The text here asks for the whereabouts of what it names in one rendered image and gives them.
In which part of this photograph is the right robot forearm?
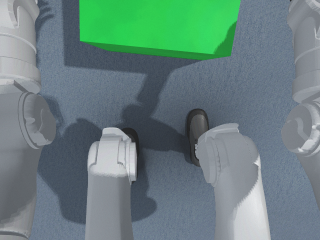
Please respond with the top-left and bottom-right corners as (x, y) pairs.
(286, 0), (320, 104)

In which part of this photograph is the left robot forearm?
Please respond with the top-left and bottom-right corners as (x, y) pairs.
(0, 0), (42, 94)

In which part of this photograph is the right robot upper arm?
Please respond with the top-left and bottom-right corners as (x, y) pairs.
(281, 101), (320, 211)

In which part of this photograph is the left robot upper arm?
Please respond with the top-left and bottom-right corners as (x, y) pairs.
(0, 91), (56, 240)

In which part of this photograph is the left robot foot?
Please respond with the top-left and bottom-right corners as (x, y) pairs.
(121, 127), (140, 184)

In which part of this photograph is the robot left thigh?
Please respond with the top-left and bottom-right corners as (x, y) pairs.
(85, 136), (137, 240)

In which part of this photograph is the carton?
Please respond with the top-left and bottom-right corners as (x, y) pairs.
(79, 0), (241, 61)

